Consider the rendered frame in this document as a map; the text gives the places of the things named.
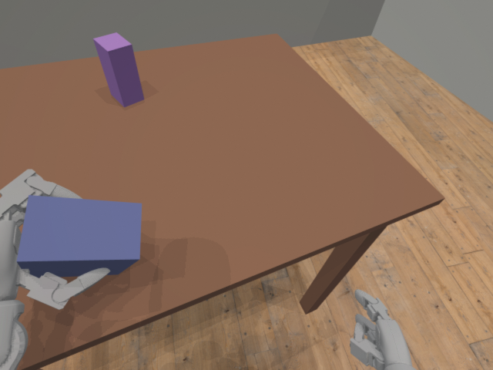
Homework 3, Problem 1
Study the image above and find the right robot hand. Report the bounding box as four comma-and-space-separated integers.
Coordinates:
350, 289, 413, 370

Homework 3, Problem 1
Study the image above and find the table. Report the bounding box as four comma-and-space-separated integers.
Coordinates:
0, 34, 445, 370

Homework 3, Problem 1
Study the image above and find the left robot hand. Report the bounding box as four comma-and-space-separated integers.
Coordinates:
0, 169, 110, 310

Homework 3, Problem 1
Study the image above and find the robot left forearm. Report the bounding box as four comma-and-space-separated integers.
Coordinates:
0, 300, 28, 370

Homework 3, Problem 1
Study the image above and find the sponge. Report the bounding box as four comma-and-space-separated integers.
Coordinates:
16, 195, 142, 278

